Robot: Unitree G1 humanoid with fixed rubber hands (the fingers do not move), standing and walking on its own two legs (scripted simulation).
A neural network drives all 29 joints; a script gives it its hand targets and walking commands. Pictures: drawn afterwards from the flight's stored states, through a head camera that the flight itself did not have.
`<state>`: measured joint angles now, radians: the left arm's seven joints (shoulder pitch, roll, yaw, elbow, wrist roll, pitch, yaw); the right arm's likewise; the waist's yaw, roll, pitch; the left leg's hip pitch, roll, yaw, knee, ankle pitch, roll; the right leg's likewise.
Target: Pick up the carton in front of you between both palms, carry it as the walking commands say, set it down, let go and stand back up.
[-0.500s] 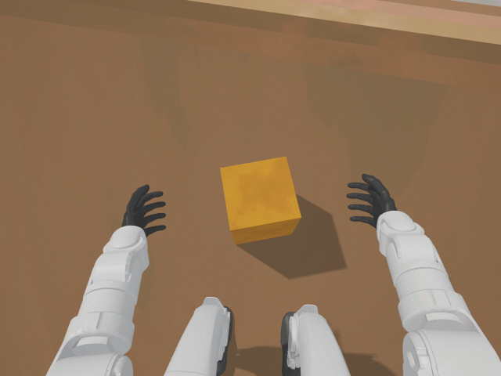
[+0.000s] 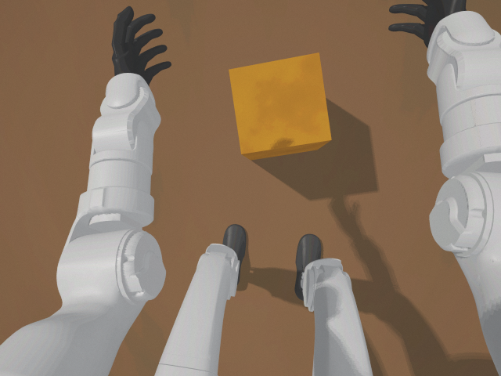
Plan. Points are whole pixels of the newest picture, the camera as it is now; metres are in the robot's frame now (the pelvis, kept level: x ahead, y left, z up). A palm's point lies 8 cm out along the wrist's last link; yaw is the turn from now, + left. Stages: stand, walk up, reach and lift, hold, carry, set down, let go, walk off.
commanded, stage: reach and lift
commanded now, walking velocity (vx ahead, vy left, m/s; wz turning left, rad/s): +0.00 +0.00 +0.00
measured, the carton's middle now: (279, 115) +0.54 +0.03 -0.54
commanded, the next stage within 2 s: none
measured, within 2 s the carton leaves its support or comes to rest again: leaves its support in 1.84 s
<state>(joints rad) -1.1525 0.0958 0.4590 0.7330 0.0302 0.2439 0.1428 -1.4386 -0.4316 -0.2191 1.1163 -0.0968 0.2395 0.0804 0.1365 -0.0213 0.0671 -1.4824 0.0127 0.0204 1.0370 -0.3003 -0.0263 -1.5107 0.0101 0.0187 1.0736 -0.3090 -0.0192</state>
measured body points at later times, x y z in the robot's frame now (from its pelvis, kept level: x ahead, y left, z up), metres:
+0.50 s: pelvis +0.00 +0.01 -0.13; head +0.37 -0.01 +0.13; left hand +0.51 +0.22 -0.29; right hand +0.59 -0.15 -0.30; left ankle +0.07 +0.14 -0.62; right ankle +0.07 -0.11 -0.62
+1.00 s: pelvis -0.04 +0.00 -0.28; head +0.35 +0.00 -0.09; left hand +0.51 +0.22 -0.48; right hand +0.59 -0.14 -0.48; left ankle +0.07 +0.14 -0.63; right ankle +0.07 -0.11 -0.63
